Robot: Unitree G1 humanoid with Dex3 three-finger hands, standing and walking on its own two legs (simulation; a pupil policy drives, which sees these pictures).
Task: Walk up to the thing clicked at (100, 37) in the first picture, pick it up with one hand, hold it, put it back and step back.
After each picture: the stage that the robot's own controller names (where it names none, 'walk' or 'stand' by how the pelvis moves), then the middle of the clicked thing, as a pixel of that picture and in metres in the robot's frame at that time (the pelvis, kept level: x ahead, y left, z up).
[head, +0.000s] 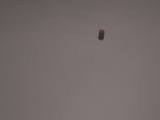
stand; (101, 34) +1.51 -0.19 -0.72
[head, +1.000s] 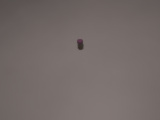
walk; (80, 44) +1.37 +0.17 -0.70
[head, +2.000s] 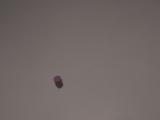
walk; (58, 82) +0.81 +0.33 -0.72
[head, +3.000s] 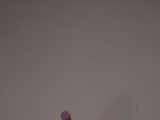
walk; (66, 117) +0.49 +0.24 -0.72
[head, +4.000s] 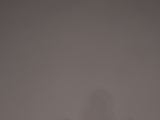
stand; out of the picture +0.37 +0.22 -0.71
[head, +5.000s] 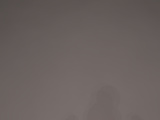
stand; out of the picture +0.35 +0.21 -0.72
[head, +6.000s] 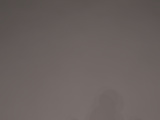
stand; out of the picture +0.37 +0.20 -0.72
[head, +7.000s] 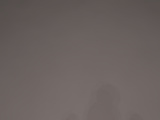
stand; out of the picture +0.36 +0.21 -0.72
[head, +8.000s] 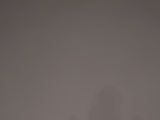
stand; out of the picture +0.36 +0.22 -0.73
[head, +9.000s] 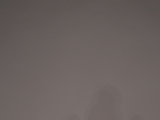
stand; out of the picture +0.35 +0.23 -0.73
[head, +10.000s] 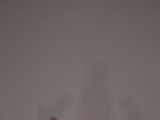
go down; out of the picture +0.36 +0.22 -0.71
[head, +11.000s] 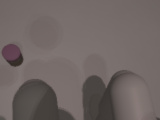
go down; (13, 56) +0.45 +0.24 -0.29
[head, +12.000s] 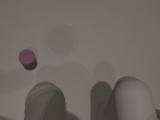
close in; (28, 60) +0.45 +0.22 -0.31
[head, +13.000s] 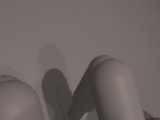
close in; out of the picture +0.44 +0.26 -0.23
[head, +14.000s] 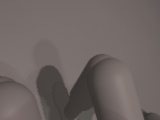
close; out of the picture +0.43 +0.27 -0.23
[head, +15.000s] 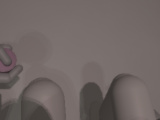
lift; (3, 63) +0.37 +0.26 -0.11
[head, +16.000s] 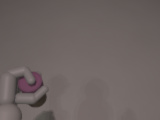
hold; (33, 90) +0.32 +0.18 +0.03
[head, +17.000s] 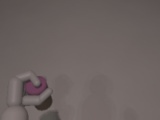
hold; (39, 94) +0.32 +0.17 -0.01
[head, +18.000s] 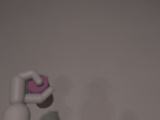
crouch; (41, 92) +0.33 +0.17 -0.01
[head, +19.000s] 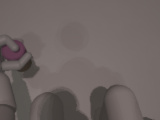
crouch; (18, 57) +0.43 +0.20 -0.11
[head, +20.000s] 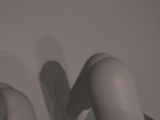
lower; out of the picture +0.45 +0.26 -0.24
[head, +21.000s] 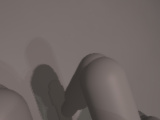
lower; out of the picture +0.45 +0.27 -0.23
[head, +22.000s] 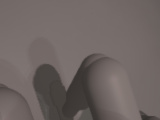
lower; out of the picture +0.45 +0.27 -0.23
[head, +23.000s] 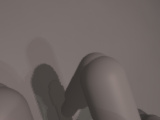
lower; out of the picture +0.45 +0.27 -0.23
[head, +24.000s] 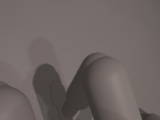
loosen; out of the picture +0.45 +0.27 -0.23
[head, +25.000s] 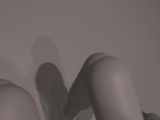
withdraw; out of the picture +0.44 +0.26 -0.24
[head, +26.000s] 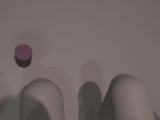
stand; (23, 56) +0.45 +0.22 -0.28
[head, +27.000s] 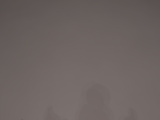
stand; out of the picture +0.38 +0.18 -0.64
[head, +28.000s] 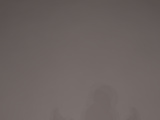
stand; out of the picture +0.38 +0.19 -0.67
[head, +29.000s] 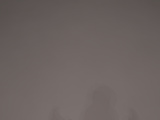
stand; out of the picture +0.39 +0.19 -0.67
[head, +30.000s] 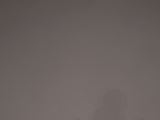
walk; out of the picture +0.39 +0.19 -0.72
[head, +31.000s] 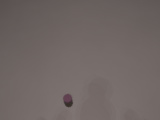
walk; (68, 100) +0.53 +0.16 -0.71
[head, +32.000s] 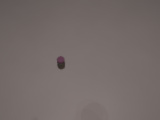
walk; (61, 62) +0.85 +0.19 -0.69
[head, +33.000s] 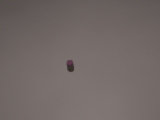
stand; (70, 66) +1.03 +0.22 -0.71
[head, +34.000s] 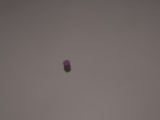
stand; (67, 66) +1.02 +0.20 -0.72
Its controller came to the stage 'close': yes
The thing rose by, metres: 0.71
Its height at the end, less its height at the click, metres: +0.00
